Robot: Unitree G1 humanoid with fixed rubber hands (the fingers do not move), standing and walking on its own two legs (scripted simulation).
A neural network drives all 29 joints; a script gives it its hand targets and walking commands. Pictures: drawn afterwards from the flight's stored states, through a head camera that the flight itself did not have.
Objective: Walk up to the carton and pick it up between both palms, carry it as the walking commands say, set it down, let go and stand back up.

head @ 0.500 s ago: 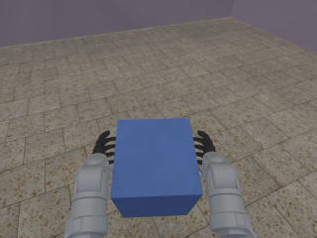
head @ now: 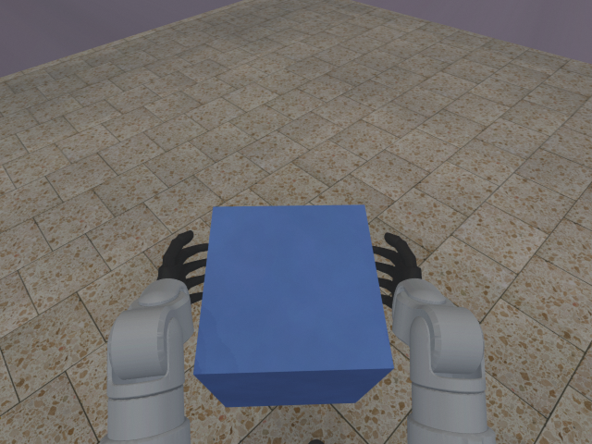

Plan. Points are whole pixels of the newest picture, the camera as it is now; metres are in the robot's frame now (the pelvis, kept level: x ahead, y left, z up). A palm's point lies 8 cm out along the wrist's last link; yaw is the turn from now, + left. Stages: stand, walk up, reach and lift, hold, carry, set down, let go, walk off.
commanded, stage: carry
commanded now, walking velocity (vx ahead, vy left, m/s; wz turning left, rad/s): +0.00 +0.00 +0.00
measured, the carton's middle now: (290, 313) +0.29 -0.01 +0.02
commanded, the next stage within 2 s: none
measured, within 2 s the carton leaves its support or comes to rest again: neither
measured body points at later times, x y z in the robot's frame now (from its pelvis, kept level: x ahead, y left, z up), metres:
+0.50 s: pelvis -0.12 +0.02 +0.00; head -0.10 +0.00 +0.45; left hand +0.18 +0.14 +0.06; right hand +0.16 -0.14 +0.05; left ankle -0.11 +0.15 -0.68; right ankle -0.12 -0.09 -0.74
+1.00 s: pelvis -0.18 +0.17 -0.01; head -0.17 +0.18 +0.44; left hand +0.11 +0.31 +0.08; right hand +0.11 +0.02 +0.07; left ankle -0.13 +0.25 -0.74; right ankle -0.20 +0.10 -0.69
